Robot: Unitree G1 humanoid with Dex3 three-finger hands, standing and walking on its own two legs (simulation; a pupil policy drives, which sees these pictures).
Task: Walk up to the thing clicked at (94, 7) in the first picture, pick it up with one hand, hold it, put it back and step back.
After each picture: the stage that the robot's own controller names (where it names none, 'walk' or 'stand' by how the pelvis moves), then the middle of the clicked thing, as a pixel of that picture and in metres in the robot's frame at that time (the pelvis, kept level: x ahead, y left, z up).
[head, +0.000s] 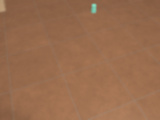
stand; (93, 8) +2.21 -0.11 -0.72
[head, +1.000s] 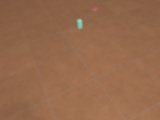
walk; (79, 24) +2.05 +0.23 -0.69
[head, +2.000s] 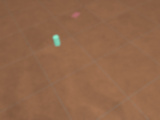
walk; (56, 40) +1.39 +0.46 -0.72
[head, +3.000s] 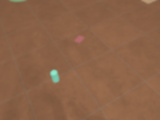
walk; (54, 76) +0.91 +0.38 -0.72
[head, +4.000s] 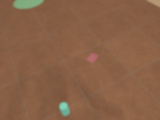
walk; (64, 109) +0.56 +0.26 -0.71
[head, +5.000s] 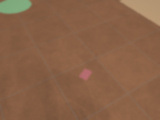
walk; out of the picture +0.35 +0.22 -0.70
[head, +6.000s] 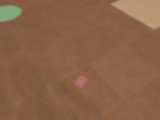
stand; out of the picture +0.29 +0.22 -0.72
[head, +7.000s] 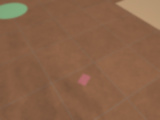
stand; out of the picture +0.31 +0.21 -0.73
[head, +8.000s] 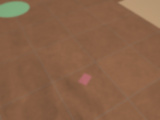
stand; out of the picture +0.30 +0.21 -0.73
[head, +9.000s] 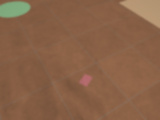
stand; out of the picture +0.29 +0.21 -0.73
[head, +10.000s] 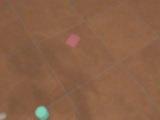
go down; (42, 113) +0.33 +0.22 -0.60
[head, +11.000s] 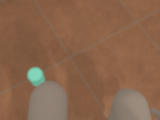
go down; (36, 77) +0.38 +0.25 -0.32
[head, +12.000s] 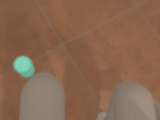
close in; (25, 67) +0.38 +0.27 -0.27
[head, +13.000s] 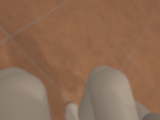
close; out of the picture +0.35 +0.29 -0.21
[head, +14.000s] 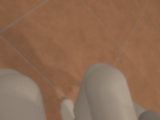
close; out of the picture +0.35 +0.30 -0.21
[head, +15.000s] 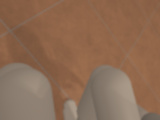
lift; out of the picture +0.31 +0.30 -0.21
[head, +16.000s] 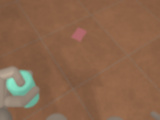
lift; (24, 90) +0.31 +0.20 +0.00
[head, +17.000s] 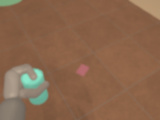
hold; (35, 87) +0.34 +0.18 +0.01
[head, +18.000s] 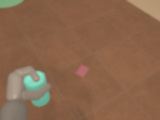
hold; (37, 89) +0.33 +0.18 +0.00
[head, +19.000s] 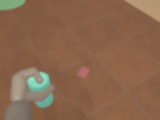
crouch; (41, 90) +0.33 +0.17 +0.01
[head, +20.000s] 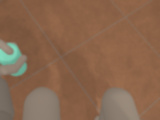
crouch; (12, 60) +0.40 +0.25 -0.10
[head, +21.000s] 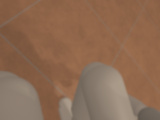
lower; out of the picture +0.37 +0.33 -0.22
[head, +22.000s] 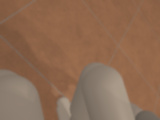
lower; out of the picture +0.37 +0.33 -0.22
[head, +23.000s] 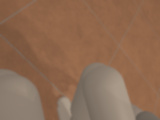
lower; out of the picture +0.36 +0.33 -0.22
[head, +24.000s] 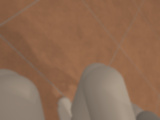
lower; out of the picture +0.36 +0.32 -0.21
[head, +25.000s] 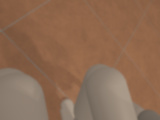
loosen; out of the picture +0.34 +0.30 -0.22
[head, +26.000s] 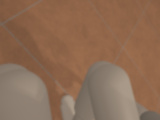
rise; out of the picture +0.34 +0.28 -0.22
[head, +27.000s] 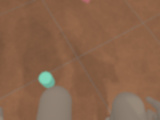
walk; (47, 80) +0.38 +0.23 -0.40
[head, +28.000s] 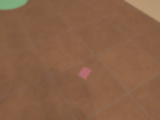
stand; out of the picture +0.31 +0.19 -0.66
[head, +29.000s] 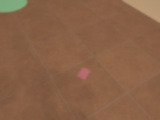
stand; out of the picture +0.31 +0.21 -0.67
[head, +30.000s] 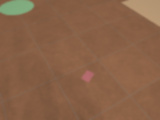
stand; out of the picture +0.33 +0.20 -0.71
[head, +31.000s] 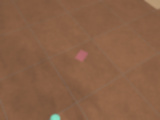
walk; out of the picture +0.37 +0.16 -0.70
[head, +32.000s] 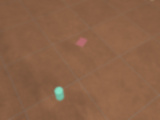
walk; (59, 93) +0.61 +0.21 -0.70
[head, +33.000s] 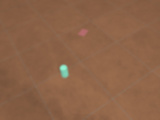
stand; (64, 71) +0.91 +0.30 -0.71
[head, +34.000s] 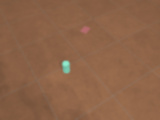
stand; (66, 67) +0.95 +0.22 -0.72
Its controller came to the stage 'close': yes
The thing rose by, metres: 0.70
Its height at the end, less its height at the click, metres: +0.00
